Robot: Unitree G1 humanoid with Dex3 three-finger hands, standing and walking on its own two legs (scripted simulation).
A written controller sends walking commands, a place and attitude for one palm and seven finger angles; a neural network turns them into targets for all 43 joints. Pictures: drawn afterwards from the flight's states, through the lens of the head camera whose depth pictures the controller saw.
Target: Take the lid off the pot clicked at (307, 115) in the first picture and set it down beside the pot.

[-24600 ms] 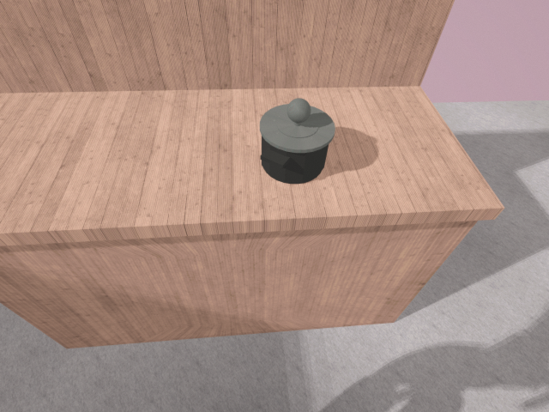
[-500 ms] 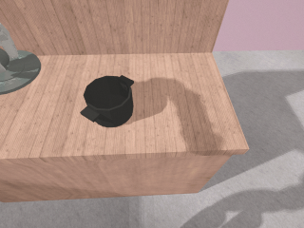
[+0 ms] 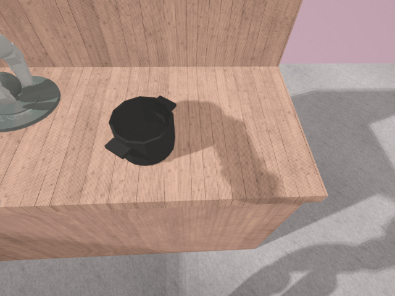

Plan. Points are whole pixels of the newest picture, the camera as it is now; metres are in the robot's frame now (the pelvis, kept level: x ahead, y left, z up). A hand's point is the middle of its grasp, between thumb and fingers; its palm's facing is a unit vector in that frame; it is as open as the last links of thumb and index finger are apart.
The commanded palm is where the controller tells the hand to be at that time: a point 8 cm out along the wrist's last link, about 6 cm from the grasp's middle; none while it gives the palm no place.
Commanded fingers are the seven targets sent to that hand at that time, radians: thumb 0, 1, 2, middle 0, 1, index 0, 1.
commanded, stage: lower the lid onto the table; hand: left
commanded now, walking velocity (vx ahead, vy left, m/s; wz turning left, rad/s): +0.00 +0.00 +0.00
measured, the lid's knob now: (5, 85) +0.48 +0.35 +0.16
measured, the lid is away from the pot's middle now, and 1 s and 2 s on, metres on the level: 0.23 0.24 0.24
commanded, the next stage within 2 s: none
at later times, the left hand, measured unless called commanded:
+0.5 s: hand (7, 101) +0.45 +0.34 +0.15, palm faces -0.41 -0.15 -0.90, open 7.3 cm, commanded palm +0.48 +0.34 +0.22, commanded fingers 0.00 0.69 0.90 -0.85 -1.05 -0.90 -1.05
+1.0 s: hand (16, 114) +0.45 +0.34 +0.11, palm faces -0.45 -0.14 -0.88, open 7.3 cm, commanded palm +0.49 +0.35 +0.18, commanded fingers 0.00 0.69 0.90 -0.85 -1.05 -0.90 -1.05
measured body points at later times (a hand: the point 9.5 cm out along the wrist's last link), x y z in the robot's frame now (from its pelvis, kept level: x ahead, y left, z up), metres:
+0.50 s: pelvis -0.01 +0.00 +0.00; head +0.06 +0.01 +0.44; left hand +0.46 +0.34 +0.20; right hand +0.03 -0.29 -0.12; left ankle -0.01 +0.06 -0.74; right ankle -0.02 -0.15 -0.74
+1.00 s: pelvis -0.01 +0.01 -0.01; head +0.07 +0.03 +0.44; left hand +0.47 +0.35 +0.16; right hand +0.01 -0.28 -0.12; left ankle -0.01 +0.06 -0.74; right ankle -0.02 -0.15 -0.74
